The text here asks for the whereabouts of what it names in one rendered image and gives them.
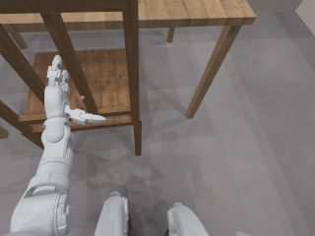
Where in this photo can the robot left thigh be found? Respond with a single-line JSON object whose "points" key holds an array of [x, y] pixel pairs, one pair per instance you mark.
{"points": [[114, 214]]}

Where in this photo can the table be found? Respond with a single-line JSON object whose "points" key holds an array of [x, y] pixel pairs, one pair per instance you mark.
{"points": [[153, 14]]}

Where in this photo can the robot left hand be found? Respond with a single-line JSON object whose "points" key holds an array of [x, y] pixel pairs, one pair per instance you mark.
{"points": [[55, 97]]}

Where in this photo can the robot left upper arm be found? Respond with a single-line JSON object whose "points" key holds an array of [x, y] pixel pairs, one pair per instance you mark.
{"points": [[44, 215]]}

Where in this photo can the robot left forearm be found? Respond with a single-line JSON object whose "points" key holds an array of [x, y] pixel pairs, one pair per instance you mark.
{"points": [[55, 167]]}

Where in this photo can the right robot shin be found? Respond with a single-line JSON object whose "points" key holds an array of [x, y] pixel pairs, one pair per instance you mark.
{"points": [[175, 205]]}

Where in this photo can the chair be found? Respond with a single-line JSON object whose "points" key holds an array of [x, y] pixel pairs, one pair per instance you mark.
{"points": [[107, 78]]}

